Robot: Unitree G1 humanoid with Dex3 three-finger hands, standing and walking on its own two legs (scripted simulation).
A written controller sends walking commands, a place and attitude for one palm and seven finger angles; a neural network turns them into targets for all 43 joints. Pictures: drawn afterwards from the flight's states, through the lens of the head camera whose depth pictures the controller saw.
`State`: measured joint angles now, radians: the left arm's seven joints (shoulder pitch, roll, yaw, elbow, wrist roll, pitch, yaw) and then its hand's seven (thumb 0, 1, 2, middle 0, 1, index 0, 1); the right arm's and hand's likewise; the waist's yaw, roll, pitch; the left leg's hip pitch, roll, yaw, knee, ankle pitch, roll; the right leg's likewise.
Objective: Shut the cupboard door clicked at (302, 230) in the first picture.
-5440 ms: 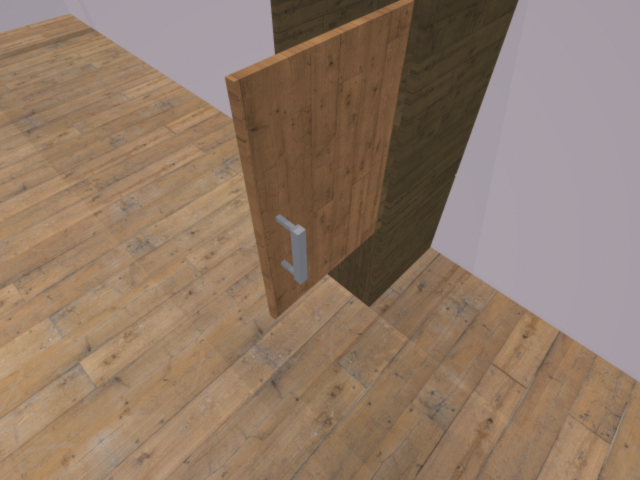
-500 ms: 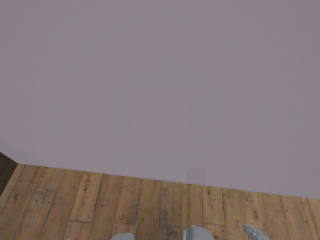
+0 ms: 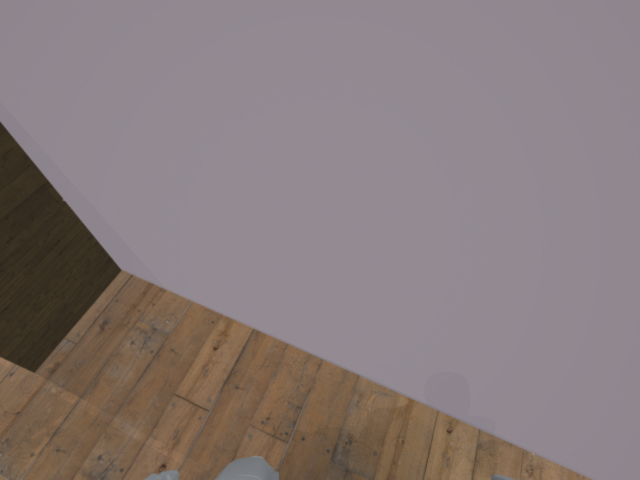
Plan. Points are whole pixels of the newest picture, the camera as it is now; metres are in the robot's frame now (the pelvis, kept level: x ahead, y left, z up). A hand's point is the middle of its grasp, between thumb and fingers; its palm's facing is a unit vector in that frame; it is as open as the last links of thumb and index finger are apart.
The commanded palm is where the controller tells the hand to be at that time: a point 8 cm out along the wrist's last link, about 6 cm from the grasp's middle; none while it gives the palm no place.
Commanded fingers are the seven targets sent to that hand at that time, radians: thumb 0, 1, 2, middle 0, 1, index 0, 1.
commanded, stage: turn to face it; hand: left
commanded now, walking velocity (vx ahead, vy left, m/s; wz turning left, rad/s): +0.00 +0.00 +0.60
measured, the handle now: out of the picture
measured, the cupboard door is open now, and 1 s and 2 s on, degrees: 91 91 91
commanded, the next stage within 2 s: take the last steps up to it in 1.90 s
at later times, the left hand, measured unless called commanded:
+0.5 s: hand out of the picture +0.08 +0.21 -0.16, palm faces +0.27 -0.92 -0.29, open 7.4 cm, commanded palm none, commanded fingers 0.00 0.90 0.90 -0.20 -0.30 -0.20 -0.30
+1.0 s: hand out of the picture -0.06 +0.21 -0.18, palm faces +0.59 -0.77 -0.24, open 7.4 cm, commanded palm none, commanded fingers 0.00 0.90 0.90 -0.20 -0.30 -0.20 -0.30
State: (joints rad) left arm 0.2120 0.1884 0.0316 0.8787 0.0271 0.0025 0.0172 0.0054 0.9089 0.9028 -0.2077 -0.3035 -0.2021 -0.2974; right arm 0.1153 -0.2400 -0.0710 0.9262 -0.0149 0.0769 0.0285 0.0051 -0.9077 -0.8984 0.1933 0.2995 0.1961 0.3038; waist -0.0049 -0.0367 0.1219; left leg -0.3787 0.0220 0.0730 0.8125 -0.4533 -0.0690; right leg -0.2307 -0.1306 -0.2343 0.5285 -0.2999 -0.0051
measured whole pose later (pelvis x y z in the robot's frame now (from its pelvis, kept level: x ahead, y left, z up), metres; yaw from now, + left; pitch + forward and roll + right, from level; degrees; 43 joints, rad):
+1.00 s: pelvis +0.01 -0.01 +0.00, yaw +35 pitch +1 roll -1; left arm 0.18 0.28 0.08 0.92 0.02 0.07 0.01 0.01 0.91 0.90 -0.20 -0.30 -0.20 -0.30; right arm 0.13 -0.22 -0.04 0.89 -0.03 0.02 0.00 0.00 -0.90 -0.90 0.20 0.30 0.20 0.30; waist 0.01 -0.05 0.11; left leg -0.30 -0.01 0.00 0.55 -0.27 0.04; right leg -0.49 -0.09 -0.03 1.11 -0.46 0.08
